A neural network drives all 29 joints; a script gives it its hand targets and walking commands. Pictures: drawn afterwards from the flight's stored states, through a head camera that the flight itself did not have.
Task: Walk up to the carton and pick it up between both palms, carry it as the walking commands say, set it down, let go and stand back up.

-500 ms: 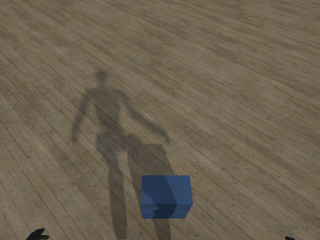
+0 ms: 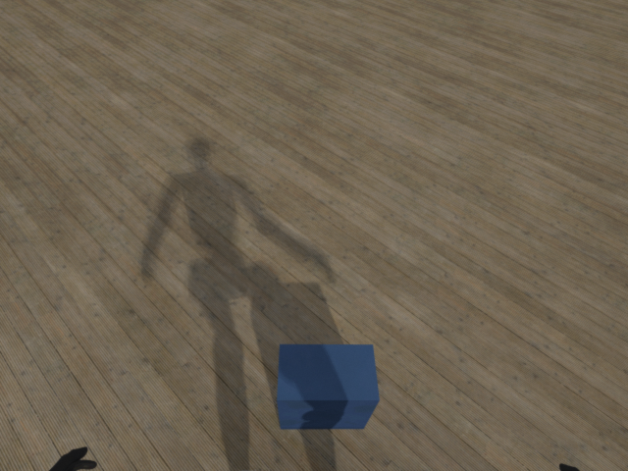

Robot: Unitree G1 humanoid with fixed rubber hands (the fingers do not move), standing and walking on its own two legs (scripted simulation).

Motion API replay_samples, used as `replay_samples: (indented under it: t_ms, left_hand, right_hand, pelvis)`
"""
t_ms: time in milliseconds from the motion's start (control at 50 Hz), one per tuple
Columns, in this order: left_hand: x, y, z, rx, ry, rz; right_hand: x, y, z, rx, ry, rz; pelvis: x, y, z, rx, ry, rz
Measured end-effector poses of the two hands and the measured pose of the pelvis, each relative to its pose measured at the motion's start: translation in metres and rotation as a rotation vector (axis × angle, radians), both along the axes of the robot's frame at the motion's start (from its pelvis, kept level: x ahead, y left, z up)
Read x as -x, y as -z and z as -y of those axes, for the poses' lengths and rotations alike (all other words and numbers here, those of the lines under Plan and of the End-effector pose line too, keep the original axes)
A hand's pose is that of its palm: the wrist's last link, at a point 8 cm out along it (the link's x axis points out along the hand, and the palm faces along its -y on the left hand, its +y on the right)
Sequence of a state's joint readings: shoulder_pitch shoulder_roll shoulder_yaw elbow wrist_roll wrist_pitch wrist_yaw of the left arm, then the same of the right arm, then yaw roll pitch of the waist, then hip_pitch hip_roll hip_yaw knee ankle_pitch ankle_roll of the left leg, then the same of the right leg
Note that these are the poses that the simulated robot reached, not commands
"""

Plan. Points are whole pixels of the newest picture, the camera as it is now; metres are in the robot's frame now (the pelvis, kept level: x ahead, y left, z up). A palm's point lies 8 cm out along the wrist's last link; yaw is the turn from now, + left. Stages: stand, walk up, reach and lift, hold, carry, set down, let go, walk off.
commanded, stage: walk up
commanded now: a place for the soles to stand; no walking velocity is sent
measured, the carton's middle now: (324, 389) +0.42 -0.04 -0.61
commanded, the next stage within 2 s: none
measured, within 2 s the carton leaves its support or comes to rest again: neither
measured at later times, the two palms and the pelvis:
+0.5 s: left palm out of the picture +0.10 +0.33 -0.09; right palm out of the picture +0.08 -0.35 -0.07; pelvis +0.00 +0.00 +0.00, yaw +0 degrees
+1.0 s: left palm out of the picture +0.09 +0.32 -0.09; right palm out of the picture +0.07 -0.35 -0.07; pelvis -0.01 -0.01 +0.00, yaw +0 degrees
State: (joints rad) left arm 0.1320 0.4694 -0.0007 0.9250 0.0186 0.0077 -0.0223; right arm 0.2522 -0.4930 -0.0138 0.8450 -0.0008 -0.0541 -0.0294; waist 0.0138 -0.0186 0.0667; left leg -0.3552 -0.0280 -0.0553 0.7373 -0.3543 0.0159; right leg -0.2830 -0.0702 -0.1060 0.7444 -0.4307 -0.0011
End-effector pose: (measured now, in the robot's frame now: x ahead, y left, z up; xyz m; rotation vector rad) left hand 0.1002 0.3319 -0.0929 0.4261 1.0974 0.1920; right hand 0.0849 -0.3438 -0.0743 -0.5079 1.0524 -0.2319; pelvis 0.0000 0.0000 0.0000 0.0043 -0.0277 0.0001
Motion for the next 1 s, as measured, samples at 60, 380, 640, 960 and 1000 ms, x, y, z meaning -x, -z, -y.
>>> replay_samples:
  t_ms: [60, 380, 640, 960, 1000]
  left_hand:
    - [0.001, 0.000, -0.002, 0.001, -0.002, -0.002]
    - [0.003, 0.001, -0.002, 0.000, -0.010, -0.015]
    - [0.006, 0.001, -0.001, 0.001, -0.010, -0.014]
    - [0.007, -0.002, 0.011, -0.002, 0.003, 0.000]
    - [0.006, -0.001, 0.008, 0.000, 0.003, -0.001]
  right_hand:
    - [-0.001, 0.000, -0.002, 0.001, -0.001, 0.000]
    - [0.001, -0.001, -0.002, 0.001, -0.001, 0.002]
    - [0.004, -0.001, -0.001, 0.002, -0.001, 0.006]
    - [0.011, 0.000, 0.010, 0.000, 0.002, -0.002]
    - [0.011, 0.000, 0.008, 0.002, 0.003, -0.002]
  pelvis:
    - [0.000, 0.000, -0.002, 0.001, -0.001, 0.000]
    - [0.001, 0.000, -0.002, 0.001, -0.001, 0.002]
    - [0.005, 0.000, -0.001, 0.001, -0.001, 0.008]
    - [0.010, -0.001, 0.010, -0.005, 0.002, 0.013]
    - [0.010, 0.000, 0.007, 0.000, 0.002, 0.013]
